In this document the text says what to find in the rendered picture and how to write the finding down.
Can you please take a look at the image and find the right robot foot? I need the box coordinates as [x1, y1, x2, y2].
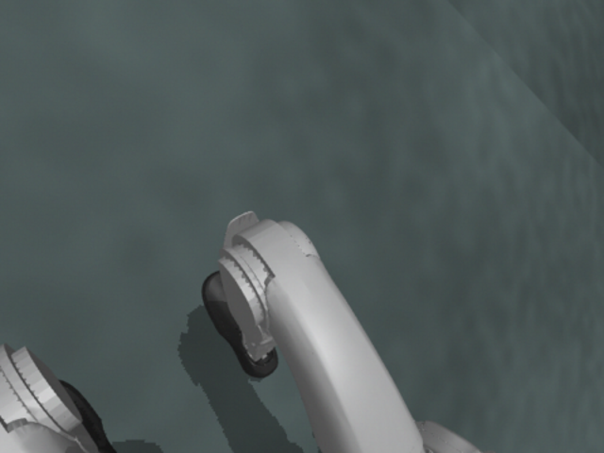
[202, 271, 278, 378]

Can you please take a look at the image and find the left robot foot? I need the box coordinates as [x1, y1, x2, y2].
[59, 380, 117, 453]

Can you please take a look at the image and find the right robot hand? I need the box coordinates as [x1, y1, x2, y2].
[413, 419, 482, 453]

